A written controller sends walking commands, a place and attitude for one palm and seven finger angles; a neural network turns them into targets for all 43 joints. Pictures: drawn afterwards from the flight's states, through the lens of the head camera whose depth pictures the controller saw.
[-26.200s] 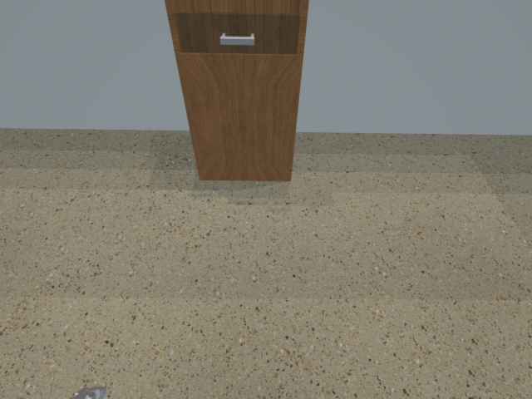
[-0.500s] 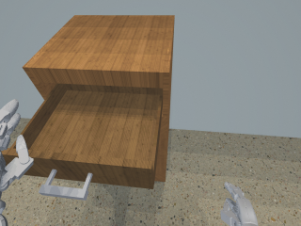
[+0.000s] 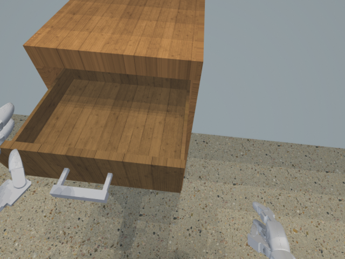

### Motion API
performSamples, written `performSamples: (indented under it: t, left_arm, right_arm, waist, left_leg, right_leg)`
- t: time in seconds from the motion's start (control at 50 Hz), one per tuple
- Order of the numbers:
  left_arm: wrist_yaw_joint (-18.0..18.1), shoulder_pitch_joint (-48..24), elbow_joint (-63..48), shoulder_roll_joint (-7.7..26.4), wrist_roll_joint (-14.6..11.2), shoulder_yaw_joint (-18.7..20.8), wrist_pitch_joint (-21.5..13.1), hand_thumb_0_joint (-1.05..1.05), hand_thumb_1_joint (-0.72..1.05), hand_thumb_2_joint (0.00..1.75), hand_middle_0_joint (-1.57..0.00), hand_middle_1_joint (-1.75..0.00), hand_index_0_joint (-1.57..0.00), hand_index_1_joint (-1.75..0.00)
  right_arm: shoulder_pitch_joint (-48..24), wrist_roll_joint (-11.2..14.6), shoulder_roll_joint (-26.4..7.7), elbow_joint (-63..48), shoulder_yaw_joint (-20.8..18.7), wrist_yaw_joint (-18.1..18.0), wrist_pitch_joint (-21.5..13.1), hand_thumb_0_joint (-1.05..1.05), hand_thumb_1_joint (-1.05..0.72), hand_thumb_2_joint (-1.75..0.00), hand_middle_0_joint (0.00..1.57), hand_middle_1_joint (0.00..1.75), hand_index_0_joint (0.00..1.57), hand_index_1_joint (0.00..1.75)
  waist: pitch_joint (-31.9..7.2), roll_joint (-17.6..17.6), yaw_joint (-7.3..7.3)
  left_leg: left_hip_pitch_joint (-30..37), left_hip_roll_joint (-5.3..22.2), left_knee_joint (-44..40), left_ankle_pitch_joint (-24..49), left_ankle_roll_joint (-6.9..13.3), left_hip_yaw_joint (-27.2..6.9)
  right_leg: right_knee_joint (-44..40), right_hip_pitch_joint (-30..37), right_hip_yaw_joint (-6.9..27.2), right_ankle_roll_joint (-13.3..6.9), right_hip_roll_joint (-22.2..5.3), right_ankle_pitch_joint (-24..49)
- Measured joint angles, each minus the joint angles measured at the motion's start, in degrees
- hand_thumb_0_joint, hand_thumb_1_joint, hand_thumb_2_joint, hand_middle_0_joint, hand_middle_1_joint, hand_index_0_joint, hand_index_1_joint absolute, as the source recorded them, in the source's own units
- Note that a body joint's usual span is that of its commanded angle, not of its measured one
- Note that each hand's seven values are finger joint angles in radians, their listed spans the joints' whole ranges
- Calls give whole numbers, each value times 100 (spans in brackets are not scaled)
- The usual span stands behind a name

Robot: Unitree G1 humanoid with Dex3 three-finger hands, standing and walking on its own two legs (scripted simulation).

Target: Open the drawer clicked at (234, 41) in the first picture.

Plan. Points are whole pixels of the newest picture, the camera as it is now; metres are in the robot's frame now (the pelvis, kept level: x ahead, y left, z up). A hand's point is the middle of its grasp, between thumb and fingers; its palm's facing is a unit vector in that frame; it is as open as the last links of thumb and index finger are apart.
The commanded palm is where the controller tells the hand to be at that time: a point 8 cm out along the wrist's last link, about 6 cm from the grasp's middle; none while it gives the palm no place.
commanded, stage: step back with the hand held close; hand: left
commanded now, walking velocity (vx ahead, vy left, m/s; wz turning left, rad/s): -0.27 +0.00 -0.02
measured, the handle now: (83, 184) +0.27 +0.23 +0.01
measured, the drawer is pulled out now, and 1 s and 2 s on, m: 0.29 0.29 0.29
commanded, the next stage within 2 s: stop stepping back and stand still in 0.74 s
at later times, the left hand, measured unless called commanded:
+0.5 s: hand (29, 216) +0.15 +0.21 +0.18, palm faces +0.22 -0.84 -0.50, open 7.4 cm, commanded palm +0.07 +0.26 +0.20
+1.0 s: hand out of the picture +0.00 +0.17 +0.19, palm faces +0.27 -0.80 -0.54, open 7.4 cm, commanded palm -0.07 +0.23 +0.20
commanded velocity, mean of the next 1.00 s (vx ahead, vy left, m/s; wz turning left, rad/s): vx -0.26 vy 0.00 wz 0.00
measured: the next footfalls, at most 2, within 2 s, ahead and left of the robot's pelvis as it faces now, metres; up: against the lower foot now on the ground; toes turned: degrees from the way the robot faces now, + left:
right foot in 0.52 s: -0.17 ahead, -0.15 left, +0.00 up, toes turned +2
left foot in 0.80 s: -0.11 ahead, +0.08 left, +0.00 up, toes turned +2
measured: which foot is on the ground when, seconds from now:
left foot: down 0.00-0.56, up 0.58-0.78, down 0.80-1.00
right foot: down 0.00-0.16, up 0.18-0.50, down 0.52-1.00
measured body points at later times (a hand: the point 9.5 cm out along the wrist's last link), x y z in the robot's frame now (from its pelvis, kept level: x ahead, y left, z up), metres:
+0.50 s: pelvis -0.07 -0.01 +0.01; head +0.00 +0.01 +0.45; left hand +0.13 +0.25 +0.20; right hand +0.13 -0.22 -0.07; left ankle +0.03 +0.09 -0.73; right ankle -0.17 -0.13 -0.72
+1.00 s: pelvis -0.20 -0.05 +0.00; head -0.15 -0.04 +0.45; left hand -0.02 +0.21 +0.21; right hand -0.01 -0.27 -0.07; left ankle -0.15 +0.08 -0.73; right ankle -0.18 -0.14 -0.73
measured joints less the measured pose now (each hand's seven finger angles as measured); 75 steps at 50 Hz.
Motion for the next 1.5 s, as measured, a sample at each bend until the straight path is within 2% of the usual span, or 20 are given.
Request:
performSamples:
  t: [0.08,0.14,0.28,0.4,0.52,0.56,0.6,0.66,0.7,0.74,0.8,0.82,0.9,0.98,1.04,1.12,1.22,1.26,1.36,1.5]
  left_arm:
    - [47,-39,-130,-86,2,-113,-41,1,89,90,-21,-30,-21,-30]
    - [76,-26,-206,-56,14,-108,-58,1,89,90,-22,-30,-21,-30]
    - [156,-45,-152,127,79,169,-103,1,89,90,-22,-30,-21,-30]
    - [13,-77,-235,77,-8,69,-81,1,89,90,-21,-30,-21,-30]
    - [-233,-9,-363,407,-184,202,-87,1,89,90,-21,-30,-21,-30]
    - [-345,3,-370,390,-210,168,-161,1,89,90,-21,-30,-21,-30]
    - [-409,141,-411,401,-216,121,-240,1,89,90,-22,-30,-21,-30]
    - [-356,416,-330,353,-132,149,-302,1,89,90,-22,-30,-21,-30]
    - [-238,449,-145,234,-27,168,-254,1,89,90,-22,-30,-22,-30]
    - [-117,350,53,109,42,147,-149,1,89,90,-22,-30,-22,-30]
    - [2,187,21,5,17,20,37,1,89,90,-22,-30,-21,-30]
    - [14,99,-29,54,8,-6,51,1,89,90,-22,-30,-21,-30]
    - [-19,86,-212,146,25,-28,50,1,89,90,-21,-30,-21,-30]
    - [7,427,-558,319,-19,131,66,1,89,90,-22,-30,-21,-30]
    - [7,401,-423,297,-35,140,-23,1,89,90,-22,-30,-21,-30]
    - [37,236,92,-22,-17,-12,15,1,89,90,-22,-30,-21,-30]
    - [121,-10,634,-354,114,-277,190,1,89,90,-21,-30,-21,-30]
    - [137,-46,525,-372,119,-367,211,1,89,90,-21,-30,-21,-30]
    - [84,159,346,-36,175,-246,136,1,89,90,-21,-30,-21,-30]
    - [43,-229,683,-152,171,-166,-175,1,89,90,-22,-30,-21,-30]
  right_arm:
    - [20,-21,-48,125,-9,12,-23,1,-90,-90,20,30,21,30]
    - [51,-45,-73,254,-24,-31,20,1,-90,-90,20,30,21,30]
    - [239,-141,119,290,-49,-48,-225,1,-91,-90,20,30,21,30]
    - [-33,-176,219,373,85,132,-408,1,-90,-90,20,30,21,30]
    - [-435,-140,214,198,171,219,-444,1,-90,-90,20,30,21,30]
    - [-566,-99,77,169,129,226,-390,1,-90,-90,20,30,21,30]
    - [-531,23,1,204,50,208,-279,1,-90,-90,20,30,21,30]
    - [-322,96,-13,324,-48,88,-65,1,-90,-90,20,30,21,30]
    - [-230,66,-38,350,-52,-41,64,1,-90,-90,20,30,21,30]
    - [-204,50,-98,334,-44,-145,137,1,-91,-90,20,30,20,30]
    - [-190,40,-252,186,-123,-193,132,1,-91,-90,20,30,20,30]
    - [-222,59,-214,188,-197,-174,100,1,-91,-90,20,30,20,30]
    - [-288,-30,43,216,-240,-5,-123,1,-91,-90,19,30,20,30]
    - [-89,14,189,76,-49,104,-279,1,-91,-90,20,30,20,30]
    - [35,50,155,155,53,99,-234,1,-91,-90,20,30,20,30]
    - [250,-1,68,506,50,42,-23,1,-90,-90,20,30,21,30]
    - [563,-79,-166,637,5,-59,-53,1,-90,-90,20,30,21,30]
    - [605,-116,-279,533,-79,-88,-157,2,-90,-90,20,30,21,30]
    - [669,-52,-232,468,-150,-59,-255,2,-91,-90,20,30,20,30]
    - [496,-67,-189,700,-154,-2,-156,1,-91,-90,20,30,20,30]
  waist:
    - [14,15,-50]
    - [66,-94,-69]
    - [3,-98,-82]
    - [40,-61,28]
    - [172,-150,38]
    - [326,140,31]
    - [351,218,22]
    - [74,-94,28]
    - [-53,-235,-48]
    - [-83,-281,-136]
    - [1,-115,-227]
    - [85,-199,-204]
    - [290,-383,-146]
    - [303,-250,-141]
    - [290,43,-130]
    - [-111,-1,-46]
    - [-524,-80,-149]
    - [-433,-12,-239]
    - [-302,-112,-266]
    - [-335,-39,-93]
  left_leg:
    - [-243,30,405,-391,-49,-86]
    - [-201,21,327,7,29,-26]
    - [-155,94,-241,351,120,-51]
    - [-251,318,-683,742,31,105]
    - [-666,397,-782,1140,-137,234]
    - [-777,586,-685,1221,-215,92]
    - [-897,546,-43,554,-258,-52]
    - [-1034,125,1753,-847,-286,-36]
    - [-795,21,1920,-1214,-305,104]
    - [-365,21,1209,-1068,-305,199]
    - [335,239,-386,643,-214,240]
    - [389,200,-497,456,-179,276]
    - [321,177,-513,123,-172,333]
    - [216,305,-370,266,-284,247]
    - [55,417,123,-268,-287,33]
    - [-192,125,1559,-746,-209,11]
    - [763,132,4,-883,45,274]
    - [1046,214,-759,-300,14,164]
    - [1041,189,-398,-240,-212,102]
    - [416,98,1015,-974,0,35]
  right_leg:
    - [40,-68,-86,-16,28,44]
    - [123,-76,-72,40,-15,39]
    - [1547,-179,449,149,173,-1282]
    - [873,471,473,227,115,-1276]
    - [-450,1063,400,179,99,-731]
    - [-710,1154,275,117,313,-766]
    - [-688,1146,229,45,373,-636]
    - [-544,980,328,0,125,-627]
    - [-573,932,323,-2,-5,-558]
    - [-538,843,264,11,-74,-472]
    - [-118,548,85,83,3,-513]
    - [169,386,141,104,-43,-588]
    - [1020,-79,422,159,10,-1195]
    - [234,287,226,197,11,-696]
    - [-48,442,10,-68,151,-72]
    - [-260,387,93,-206,54,44]
    - [-462,278,-3,-169,-41,173]
    - [-214,161,-91,-107,14,29]
    - [154,209,64,59,67,-438]
    - [-222,275,28,-303,143,324]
